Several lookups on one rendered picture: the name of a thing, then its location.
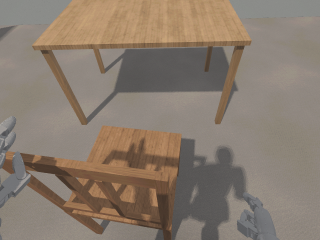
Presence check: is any table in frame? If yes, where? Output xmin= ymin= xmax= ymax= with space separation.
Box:
xmin=32 ymin=0 xmax=252 ymax=125

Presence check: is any chair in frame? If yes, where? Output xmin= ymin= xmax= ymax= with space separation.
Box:
xmin=2 ymin=125 xmax=182 ymax=240

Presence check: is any robot right hand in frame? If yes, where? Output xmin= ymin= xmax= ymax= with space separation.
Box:
xmin=237 ymin=192 xmax=277 ymax=240

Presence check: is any robot left hand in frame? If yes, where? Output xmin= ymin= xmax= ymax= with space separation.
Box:
xmin=0 ymin=116 xmax=31 ymax=208

